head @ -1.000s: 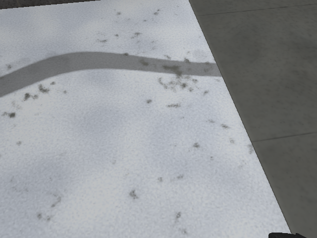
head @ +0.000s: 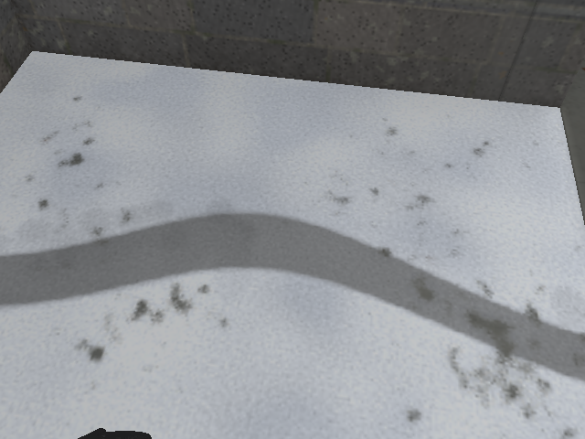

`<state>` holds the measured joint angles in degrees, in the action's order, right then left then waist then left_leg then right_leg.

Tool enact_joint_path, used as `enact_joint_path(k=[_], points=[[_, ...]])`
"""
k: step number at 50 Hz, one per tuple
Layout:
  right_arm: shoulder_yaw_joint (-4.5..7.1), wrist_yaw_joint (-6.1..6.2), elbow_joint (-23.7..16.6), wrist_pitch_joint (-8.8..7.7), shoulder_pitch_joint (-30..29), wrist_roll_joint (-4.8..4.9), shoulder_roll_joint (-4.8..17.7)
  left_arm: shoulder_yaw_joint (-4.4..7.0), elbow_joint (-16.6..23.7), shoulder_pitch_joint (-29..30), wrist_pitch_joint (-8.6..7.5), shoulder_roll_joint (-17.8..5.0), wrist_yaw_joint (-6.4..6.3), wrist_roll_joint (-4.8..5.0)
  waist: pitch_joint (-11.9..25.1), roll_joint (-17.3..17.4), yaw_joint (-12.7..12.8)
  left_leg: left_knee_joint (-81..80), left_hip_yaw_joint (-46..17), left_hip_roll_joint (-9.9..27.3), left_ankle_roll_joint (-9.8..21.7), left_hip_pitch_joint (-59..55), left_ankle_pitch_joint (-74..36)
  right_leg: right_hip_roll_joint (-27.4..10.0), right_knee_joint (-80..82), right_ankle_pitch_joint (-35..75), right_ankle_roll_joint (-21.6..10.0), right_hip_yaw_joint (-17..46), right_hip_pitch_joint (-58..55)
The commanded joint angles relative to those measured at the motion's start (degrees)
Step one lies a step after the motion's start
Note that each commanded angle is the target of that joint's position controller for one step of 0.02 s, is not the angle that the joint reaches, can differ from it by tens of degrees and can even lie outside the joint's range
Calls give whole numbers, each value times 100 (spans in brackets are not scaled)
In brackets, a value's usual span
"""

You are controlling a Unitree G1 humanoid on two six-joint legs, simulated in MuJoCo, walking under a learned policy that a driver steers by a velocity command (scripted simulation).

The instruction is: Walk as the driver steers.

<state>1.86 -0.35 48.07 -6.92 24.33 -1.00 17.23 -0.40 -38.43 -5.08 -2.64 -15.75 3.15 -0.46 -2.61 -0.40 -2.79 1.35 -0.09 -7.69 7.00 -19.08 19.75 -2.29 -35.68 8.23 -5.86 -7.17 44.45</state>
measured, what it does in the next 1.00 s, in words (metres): walks ahead, turning right: right foot, then left foot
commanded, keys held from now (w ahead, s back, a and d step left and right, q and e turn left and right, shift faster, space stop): w+e+shift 0.12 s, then e+shift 0.44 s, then shift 0.14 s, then q+shift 0.30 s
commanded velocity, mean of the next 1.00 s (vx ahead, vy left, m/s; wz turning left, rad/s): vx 0.35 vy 0.00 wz -0.49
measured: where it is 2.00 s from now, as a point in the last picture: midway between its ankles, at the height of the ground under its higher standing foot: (304, 386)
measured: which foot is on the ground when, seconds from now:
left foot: down 0.00-0.04, up 0.06-0.42, down 0.44-0.84, up 0.86-1.00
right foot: up 0.00-0.04, down 0.06-0.44, up 0.46-0.82, down 0.84-1.00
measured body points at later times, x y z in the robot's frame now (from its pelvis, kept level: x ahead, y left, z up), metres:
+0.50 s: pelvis +0.44 -0.02 +0.00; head +0.48 -0.05 +0.44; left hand +0.60 +0.24 -0.11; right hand +0.60 -0.33 -0.05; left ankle +0.64 +0.02 -0.71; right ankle +0.27 -0.06 -0.64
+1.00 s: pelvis +0.52 -0.05 +0.02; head +0.53 -0.07 +0.47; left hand +0.81 +0.05 -0.05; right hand +0.44 -0.34 -0.10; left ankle +0.58 +0.04 -0.63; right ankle +0.47 -0.17 -0.71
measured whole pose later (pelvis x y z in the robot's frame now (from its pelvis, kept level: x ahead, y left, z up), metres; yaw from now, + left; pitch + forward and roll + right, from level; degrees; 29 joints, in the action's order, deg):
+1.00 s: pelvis +0.52 -0.05 +0.02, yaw -30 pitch +2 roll +0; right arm 4.3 1.1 43.1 2.4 15.3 1.4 17.7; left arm 1.1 -34.7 -6.7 1.2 -12.5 -2.1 -1.4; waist -0.9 1.2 -2.5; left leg 64.5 0.6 -0.6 -4.3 33.2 24.5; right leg -2.8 -29.3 -13.8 0.2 -2.8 17.1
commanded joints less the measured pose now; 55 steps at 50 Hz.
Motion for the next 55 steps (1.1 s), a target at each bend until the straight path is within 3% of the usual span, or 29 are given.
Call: enact_joint_path(k=[1,3,4,5,6,8,10,12,13,14,16,18,21,22,23,24,26,29,31,33,41,42,43,44,45,47,50,53,55], points=[[297,247,-255,68,-160,-213,1181,299,-78,-930,-29,-889,-30,-11,631,750,836,1942,591,1608,-521,792,-8988,938,-80,-464,-230,-359,-2517],[389,338,-479,272,-1099,-293,1370,542,-866,-3526,38,-1254,-131,34,1227,551,2280,5842,804,1396,-623,1675,-8854,803,448,-965,-641,144,-4528],[175,220,-648,172,-1491,-323,587,593,-1097,-3780,109,-1340,-204,34,922,-458,2039,8307,598,506,-508,3703,-2746,333,-193,-1481,-774,934,-5477],[-24,89,-1134,77,-417,35,-109,681,-881,-2812,106,-1791,-214,-184,1557,-2400,595,10192,-252,-166,-923,6556,1198,-1122,636,-1853,-2241,4714,-7080],[-115,87,-1203,-56,-735,-106,316,686,-563,-2334,120,-1357,-206,-89,1812,-815,918,9739,-833,226,-675,6819,399,-1320,1931,-3293,-2227,5852,-6738],[-121,33,-1258,-135,-1334,-183,571,570,-624,-1941,78,-874,-235,-25,337,775,413,8391,-706,777,-573,6130,-283,-995,2260,-2079,-1625,4612,-4389],[-177,51,-1358,139,-1312,-279,466,491,-678,-1866,-54,-851,-265,1,-188,821,9,7711,-528,979,-823,5489,-20,-581,2127,619,-1432,3461,-2922],[-260,78,-1544,318,-1466,-263,338,524,-663,-1812,-174,-1073,-197,12,-223,604,-94,6318,-159,964,-968,4818,-95,-34,2109,2368,-1237,2609,-2105],[-165,107,-1828,67,-2098,32,387,420,-344,-1360,-317,-609,-270,265,-268,420,24,5544,-307,723,-1024,4744,-471,294,2153,1675,-1080,2595,-1771],[-222,124,-1968,-17,-2451,9,238,478,-371,-1278,-312,-816,-335,343,-185,270,99,4546,-166,555,-1041,4464,-985,552,2002,1451,-850,2382,-1653],[-205,163,-2063,-49,-2759,-21,86,636,-569,-1782,-131,-1145,-455,340,440,12,495,3139,-48,4,-1075,3741,-2312,808,1648,1029,-258,2403,-1997],[-93,170,-2138,-16,-2809,127,197,642,-722,-2133,60,-985,-543,304,663,-365,610,2579,-187,-222,-1101,3256,-2975,897,1186,343,115,2740,-2312],[118,212,-2014,-7,-1993,121,464,664,-357,-1447,172,-786,-608,306,1062,-669,-16,1712,-486,128,-935,2193,-3887,1174,-520,90,609,2751,-2628],[153,240,-1719,21,-903,25,524,568,-165,-1389,207,-459,-588,174,1916,-437,-367,2152,-1153,1160,-553,731,-4629,1277,-2180,-1737,784,2397,-2173],[105,232,-1722,114,-554,-132,647,359,-1,-2066,235,199,-562,-47,2663,888,-51,3176,-2641,2764,81,-453,-7818,1624,-3869,-5572,852,2001,-1083],[158,156,-1622,168,-725,-80,756,375,101,-3180,227,-388,-412,176,3544,1833,489,2989,-4489,4147,1189,-716,-6054,1028,-5302,-5153,922,2226,-691],[85,286,-1992,319,-1872,-26,120,586,179,-2016,417,-1090,-427,226,2057,596,290,2159,-3108,3002,908,996,-2350,304,-5259,-3720,1120,1514,-185],[105,298,-1716,453,-2113,-64,291,580,543,-1290,555,-829,-511,181,747,307,450,1639,-1616,2103,560,3220,-2702,6,-4427,-3250,1131,1178,-779],[170,241,-1403,402,-1867,-76,393,437,659,-1222,444,-357,-518,156,836,462,468,1612,-1170,1997,708,3299,-4052,44,-3605,-3371,1076,1049,-997],[239,208,-1254,411,-1828,-46,542,380,662,-1131,374,-315,-501,110,1210,441,468,1654,-1051,2201,886,3077,-4493,-24,-2954,-3136,1022,1063,-1206],[147,-62,-851,553,-1615,221,516,331,561,-765,406,-429,-385,-4,851,767,500,1886,-875,1637,295,4170,-1438,374,917,-1791,545,703,-3690],[137,-89,-809,534,-1369,213,507,407,651,-786,413,-726,-430,-41,856,705,459,2100,-980,1471,-67,4502,-789,-37,1079,-1675,337,1088,-4177],[71,-141,-897,503,-1179,88,252,500,787,-886,474,-1219,-515,-161,1102,-415,335,3268,-588,932,-513,5109,780,-1353,1045,-379,-138,2213,-4772],[173,-71,-1059,490,-1277,242,424,665,679,-794,520,-1510,-511,-240,1036,-1628,454,4493,180,546,-776,5548,1365,-2262,1610,-675,-944,2757,-3849],[338,7,-1028,551,-1421,281,887,599,773,-659,438,-1209,-518,-274,756,-1210,585,5739,-117,735,-944,5466,1394,-2103,1769,-621,-1113,2668,-3413],[442,164,-810,808,-903,291,805,469,850,76,306,-697,-542,-127,567,-980,163,6782,-185,846,-1110,5640,929,-1640,1713,-506,-699,1822,-3202],[417,240,-979,1008,-883,235,494,447,795,352,251,-469,-608,-49,489,-779,56,6778,-76,1055,-1291,5661,208,-1471,1667,-511,-490,1133,-3163],[275,58,-1343,994,-1334,224,146,568,665,164,289,-609,-664,-16,727,-796,290,5304,104,1249,-1196,5142,0,-1496,1413,-445,-416,722,-3467],[291,-81,-1500,966,-1384,217,232,683,530,-69,308,-831,-646,22,888,-908,392,4692,361,1159,-1052,4717,139,-1701,1254,-98,-464,688,-3618]])
Next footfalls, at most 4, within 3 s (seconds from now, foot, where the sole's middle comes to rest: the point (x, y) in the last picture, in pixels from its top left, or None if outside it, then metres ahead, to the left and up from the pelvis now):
0.06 right None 0.29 -0.06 -0.75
0.44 left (291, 341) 0.67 -0.01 -0.75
0.84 right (380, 410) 0.50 -0.19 -0.75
1.18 left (267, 363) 0.62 0.05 -0.75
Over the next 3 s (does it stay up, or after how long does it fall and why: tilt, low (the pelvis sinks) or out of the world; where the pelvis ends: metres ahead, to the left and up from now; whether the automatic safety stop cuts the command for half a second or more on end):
stays up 0.61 -0.08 0.03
